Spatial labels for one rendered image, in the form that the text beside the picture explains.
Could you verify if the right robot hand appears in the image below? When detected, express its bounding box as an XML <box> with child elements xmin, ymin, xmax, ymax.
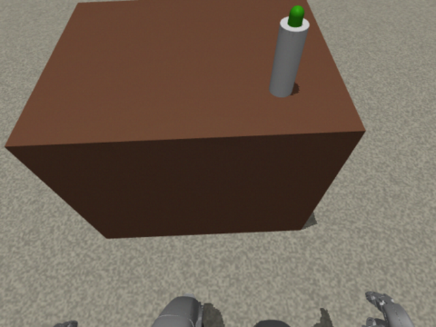
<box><xmin>362</xmin><ymin>292</ymin><xmax>415</xmax><ymax>327</ymax></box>

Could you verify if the bottle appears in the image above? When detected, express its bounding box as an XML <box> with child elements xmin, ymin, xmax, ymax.
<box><xmin>269</xmin><ymin>5</ymin><xmax>309</xmax><ymax>97</ymax></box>

